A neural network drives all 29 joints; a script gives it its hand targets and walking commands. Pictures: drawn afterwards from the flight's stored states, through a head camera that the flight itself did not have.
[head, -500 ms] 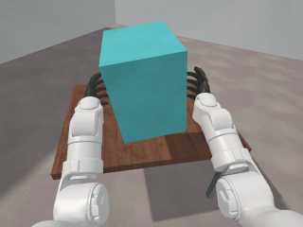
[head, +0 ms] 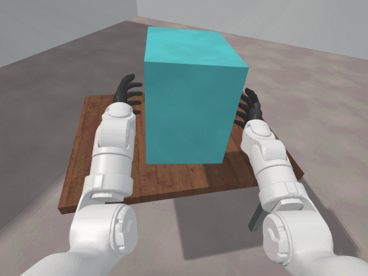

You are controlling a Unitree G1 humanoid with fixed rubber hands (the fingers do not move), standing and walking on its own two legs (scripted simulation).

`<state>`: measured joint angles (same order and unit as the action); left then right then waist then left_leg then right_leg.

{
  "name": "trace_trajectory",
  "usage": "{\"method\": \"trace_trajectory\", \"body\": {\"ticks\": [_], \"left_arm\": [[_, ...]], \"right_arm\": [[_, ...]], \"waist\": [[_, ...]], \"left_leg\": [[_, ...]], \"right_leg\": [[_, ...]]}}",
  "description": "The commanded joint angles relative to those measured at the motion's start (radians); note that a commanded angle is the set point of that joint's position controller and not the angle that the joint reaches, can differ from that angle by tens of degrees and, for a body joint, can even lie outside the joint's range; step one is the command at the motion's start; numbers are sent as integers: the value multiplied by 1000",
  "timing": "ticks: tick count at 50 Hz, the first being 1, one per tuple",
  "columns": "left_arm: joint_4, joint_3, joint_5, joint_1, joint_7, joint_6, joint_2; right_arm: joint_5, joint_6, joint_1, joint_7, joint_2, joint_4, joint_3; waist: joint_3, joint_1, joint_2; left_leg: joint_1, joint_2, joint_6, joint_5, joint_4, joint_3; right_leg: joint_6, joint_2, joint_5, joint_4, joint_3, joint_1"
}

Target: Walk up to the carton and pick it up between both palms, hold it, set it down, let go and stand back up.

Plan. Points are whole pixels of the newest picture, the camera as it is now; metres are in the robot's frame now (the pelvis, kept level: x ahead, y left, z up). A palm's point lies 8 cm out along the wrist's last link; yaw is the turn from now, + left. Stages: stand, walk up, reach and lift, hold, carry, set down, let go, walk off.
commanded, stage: hold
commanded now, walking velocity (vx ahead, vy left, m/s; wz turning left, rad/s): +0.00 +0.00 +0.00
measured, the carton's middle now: (184, 94) +0.52 +0.00 +0.16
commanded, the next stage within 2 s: none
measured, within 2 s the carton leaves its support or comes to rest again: neither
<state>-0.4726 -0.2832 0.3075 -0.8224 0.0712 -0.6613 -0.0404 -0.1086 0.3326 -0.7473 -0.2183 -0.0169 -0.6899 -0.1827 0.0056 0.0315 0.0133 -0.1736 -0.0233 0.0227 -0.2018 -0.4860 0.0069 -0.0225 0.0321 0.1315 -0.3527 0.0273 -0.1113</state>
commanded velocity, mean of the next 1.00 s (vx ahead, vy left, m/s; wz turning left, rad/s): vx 0.00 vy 0.00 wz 0.00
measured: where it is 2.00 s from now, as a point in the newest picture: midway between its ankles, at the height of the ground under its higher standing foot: outside the picture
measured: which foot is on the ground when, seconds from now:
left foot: down 0.00-1.00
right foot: down 0.00-1.00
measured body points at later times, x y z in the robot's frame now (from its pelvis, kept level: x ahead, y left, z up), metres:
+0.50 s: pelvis +0.00 +0.00 +0.00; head -0.07 +0.03 +0.44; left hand +0.37 +0.17 +0.20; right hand +0.38 -0.13 +0.21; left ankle +0.05 +0.10 -0.74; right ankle +0.05 -0.13 -0.74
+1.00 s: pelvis +0.01 +0.00 +0.00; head -0.04 +0.03 +0.45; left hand +0.39 +0.16 +0.19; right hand +0.40 -0.13 +0.19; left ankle +0.05 +0.10 -0.74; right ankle +0.05 -0.13 -0.74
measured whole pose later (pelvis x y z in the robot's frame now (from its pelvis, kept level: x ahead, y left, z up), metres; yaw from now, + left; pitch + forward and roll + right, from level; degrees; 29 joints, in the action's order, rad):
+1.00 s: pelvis +0.01 +0.00 +0.00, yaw +0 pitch -8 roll -2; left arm -0.30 -0.28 0.32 -0.72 0.06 -0.71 -0.05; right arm -0.15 0.31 -0.73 -0.24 -0.01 -0.60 -0.12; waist -0.04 0.03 0.02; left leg -0.13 -0.02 0.02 -0.21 -0.48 0.01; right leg -0.02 0.03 0.14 -0.34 0.03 -0.06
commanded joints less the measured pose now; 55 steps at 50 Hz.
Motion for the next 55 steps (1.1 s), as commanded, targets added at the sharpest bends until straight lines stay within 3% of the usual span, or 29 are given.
{"method": "trace_trajectory", "body": {"ticks": [1,4,5,8,10,14,15,19,20,22,24,27,30,32,37,39,41,43,45,47,52,53,55], "left_arm": [[291,442,-165,-518,-181,65,-657],[383,480,-171,-461,-187,42,-653],[406,493,-173,-460,-187,35,-653],[423,476,-142,-422,-213,1,-631],[447,463,-127,-455,-226,-9,-601],[470,495,-158,-552,-239,-2,-628],[413,473,-144,-597,-237,2,-613],[416,447,-139,-703,-234,30,-626],[356,423,-127,-712,-235,30,-620],[315,399,-117,-735,-241,39,-616],[271,364,-96,-699,-247,38,-597],[180,305,-53,-640,-260,32,-563],[150,290,-53,-597,-257,34,-568],[176,292,-52,-594,-253,41,-566],[286,374,-92,-604,-231,57,-595],[314,386,-100,-574,-226,60,-602],[399,450,-138,-589,-214,69,-618],[409,465,-146,-581,-205,69,-628],[462,519,-169,-547,-198,64,-641],[442,511,-162,-551,-199,55,-628],[444,487,-138,-480,-222,19,-604],[382,457,-110,-473,-225,10,-597],[416,471,-127,-486,-228,14,-597]], "right_arm": [[-186,-94,-946,117,620,579,536],[-225,-66,-883,92,596,667,597],[-225,-48,-828,84,581,637,582],[-202,-12,-726,73,550,590,558],[-182,17,-659,74,520,506,507],[-158,8,-720,94,529,494,449],[-139,15,-735,106,535,418,416],[-105,-9,-766,144,569,337,363],[-77,-6,-762,154,553,271,322],[-61,-25,-768,170,546,224,281],[-43,-40,-756,180,544,219,265],[-35,-57,-775,187,535,202,276],[-44,-85,-835,189,554,270,305],[-53,-93,-834,190,565,281,324],[-81,-111,-810,175,586,332,377],[-103,-114,-821,164,595,391,429],[-118,-122,-814,155,605,456,465],[-141,-112,-803,146,607,472,492],[-168,-110,-818,133,592,544,532],[-157,-90,-785,122,578,517,524],[-152,-61,-717,109,544,499,502],[-140,-50,-714,110,532,455,491],[-138,-56,-732,114,537,490,482]], "waist": [[619,35,-20],[663,41,-24],[635,55,-46],[559,73,-47],[465,89,-53],[435,109,-77],[354,108,-89],[348,98,-102],[285,107,-104],[265,110,-121],[250,113,-98],[184,85,-66],[230,62,-47],[262,48,-46],[376,65,-71],[437,56,-31],[514,67,-57],[527,65,-62],[587,67,-69],[536,73,-64],[486,90,-47],[424,83,-53],[446,88,-48]], "left_leg": [[260,57,-46,387,121,-20],[315,57,-69,525,80,-26],[332,54,-76,544,78,-26],[335,44,-84,498,102,-24],[303,44,-87,409,125,-18],[231,38,-89,260,161,-23],[192,35,-81,145,191,-24],[121,26,-57,-23,255,-31],[78,18,-46,-115,285,-37],[36,9,-37,-194,325,-43],[1,6,-22,-226,345,-42],[-10,10,-5,-214,354,-24],[22,24,-4,-156,331,-13],[35,28,1,-108,317,-8],[151,43,-26,75,245,4],[200,46,-31,170,212,0],[239,49,-47,278,174,-5],[269,52,-52,305,159,-6],[305,51,-66,420,120,-16],[299,49,-72,374,130,-13],[291,49,-74,366,142,-8],[266,49,-69,280,163,-5],[254,47,-69,271,167,-4]], "right_leg": [[7,37,-275,70,-63,305],[5,48,-383,50,-60,334],[4,48,-381,55,-63,315],[9,48,-321,68,-74,310],[7,45,-233,85,-76,283],[18,38,-114,83,-82,264],[22,30,-18,96,-86,214],[18,30,53,69,-93,231],[16,31,98,68,-100,225],[9,30,115,62,-104,248],[2,35,107,46,-116,284],[4,25,116,65,-107,293],[6,19,113,77,-102,282],[5,19,74,69,-105,289],[11,17,-15,82,-101,268],[10,22,-70,83,-101,276],[6,26,-144,70,-101,276],[8,28,-158,74,-94,270],[3,36,-247,59,-90,289],[6,33,-200,76,-92,269],[1,33,-219,76,-93,300],[5,29,-131,92,-90,271],[7,31,-138,87,-94,276]]}}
